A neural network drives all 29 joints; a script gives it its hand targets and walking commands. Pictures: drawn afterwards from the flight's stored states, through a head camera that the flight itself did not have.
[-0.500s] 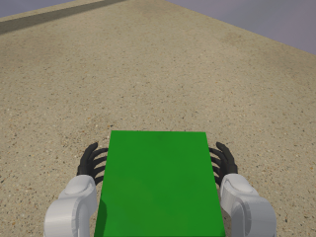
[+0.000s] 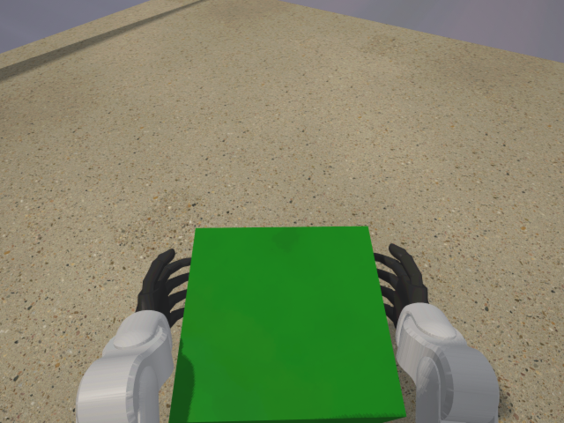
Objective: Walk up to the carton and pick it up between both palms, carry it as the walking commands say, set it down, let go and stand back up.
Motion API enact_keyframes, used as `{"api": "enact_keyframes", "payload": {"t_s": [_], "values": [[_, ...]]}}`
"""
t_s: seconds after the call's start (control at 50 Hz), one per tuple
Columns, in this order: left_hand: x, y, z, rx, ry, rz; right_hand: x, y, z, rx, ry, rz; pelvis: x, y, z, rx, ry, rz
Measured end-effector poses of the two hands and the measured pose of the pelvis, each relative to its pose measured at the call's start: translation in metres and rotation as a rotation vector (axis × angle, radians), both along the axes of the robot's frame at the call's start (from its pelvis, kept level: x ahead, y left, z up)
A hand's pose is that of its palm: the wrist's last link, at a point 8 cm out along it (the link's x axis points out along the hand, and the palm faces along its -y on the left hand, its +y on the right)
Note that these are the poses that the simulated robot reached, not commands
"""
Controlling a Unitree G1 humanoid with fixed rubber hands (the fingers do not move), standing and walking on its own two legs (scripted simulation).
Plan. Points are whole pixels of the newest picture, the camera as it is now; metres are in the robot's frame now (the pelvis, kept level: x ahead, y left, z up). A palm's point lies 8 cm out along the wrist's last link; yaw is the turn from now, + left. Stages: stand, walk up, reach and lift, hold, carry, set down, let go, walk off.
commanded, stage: carry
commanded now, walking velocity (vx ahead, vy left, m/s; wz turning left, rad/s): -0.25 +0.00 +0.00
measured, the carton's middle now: (282, 339) +0.23 +0.00 +0.02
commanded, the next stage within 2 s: none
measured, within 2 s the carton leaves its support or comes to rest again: neither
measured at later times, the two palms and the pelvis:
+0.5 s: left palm out of the picture +0.03 +0.17 +0.09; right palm out of the picture +0.03 -0.13 +0.08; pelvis -0.21 +0.02 -0.01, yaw +0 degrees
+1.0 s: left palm out of the picture -0.20 +0.22 +0.07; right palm out of the picture -0.17 -0.08 +0.08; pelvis -0.41 +0.05 +0.00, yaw +3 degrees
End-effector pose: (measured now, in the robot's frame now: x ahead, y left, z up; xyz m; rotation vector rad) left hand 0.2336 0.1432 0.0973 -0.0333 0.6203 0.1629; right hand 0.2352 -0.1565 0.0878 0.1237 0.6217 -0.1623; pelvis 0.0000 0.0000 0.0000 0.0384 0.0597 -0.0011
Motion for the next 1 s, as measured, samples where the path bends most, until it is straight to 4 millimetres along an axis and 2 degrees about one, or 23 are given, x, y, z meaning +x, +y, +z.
{"api": "enact_keyframes", "payload": {"t_s": [0.08,0.14,0.18,0.28,0.4,0.5,0.56,0.62,0.7,0.8,0.88,0.94,1.0], "values": [[-0.035,0.018,-0.006,-0.024,-0.01,0.027,-0.026,0.018,0.002,-0.028,-0.01,0.03,-0.035,0.01,-0.005,-0.003,0.017,0.02],[-0.065,0.037,-0.019,-0.056,-0.006,0.053,-0.05,0.038,-0.003,-0.06,-0.005,0.056,-0.063,0.021,-0.012,-0.011,0.017,0.038],[-0.089,0.047,-0.027,-0.077,0.032,0.077,-0.069,0.048,-0.007,-0.078,0.032,0.076,-0.08,0.025,-0.009,-0.02,0.005,0.043],[-0.136,0.058,-0.023,-0.094,0.044,0.099,-0.112,0.059,-0.003,-0.078,0.043,0.098,-0.118,0.03,-0.002,-0.064,-0.008,0.053],[-0.171,0.047,-0.009,-0.064,-0.01,0.056,-0.159,0.047,0.005,-0.054,-0.011,0.057,-0.163,0.028,-0.003,-0.077,0.013,0.04],[-0.206,0.023,-0.01,-0.015,-0.005,0.014,-0.206,0.024,-0.011,-0.012,-0.007,0.018,-0.206,0.018,-0.011,-0.059,0.022,0.008],[-0.234,0.011,-0.015,-0.002,0.046,-0.009,-0.241,0.012,-0.017,0.008,0.046,-0.009,-0.233,0.013,-0.005,-0.041,0.006,-0.002],[-0.26,0.007,-0.01,-0.001,0.051,-0.014,-0.269,0.007,-0.013,0.015,0.051,-0.02,-0.257,0.011,0.001,-0.014,-0.006,-0.011],[-0.289,0.01,-0.002,0.0,0.015,-0.008,-0.294,0.01,-0.005,0.013,0.014,-0.012,-0.288,0.013,0.001,-0.002,-0.003,-0.012],[-0.329,0.027,-0.004,-0.017,-0.006,0.018,-0.324,0.027,0.001,-0.012,-0.006,0.019,-0.328,0.022,-0.002,-0.002,0.017,0.009],[-0.367,0.051,-0.018,-0.053,-0.009,0.048,-0.355,0.051,-0.002,-0.052,-0.009,0.051,-0.366,0.036,-0.012,-0.015,0.022,0.031],[-0.402,0.066,-0.028,-0.082,0.041,0.079,-0.383,0.066,-0.008,-0.076,0.042,0.078,-0.391,0.042,-0.008,-0.03,0.005,0.041],[-0.431,0.072,-0.027,-0.093,0.054,0.096,-0.409,0.073,-0.006,-0.081,0.054,0.089,-0.414,0.045,-0.003,-0.057,-0.005,0.048]]}}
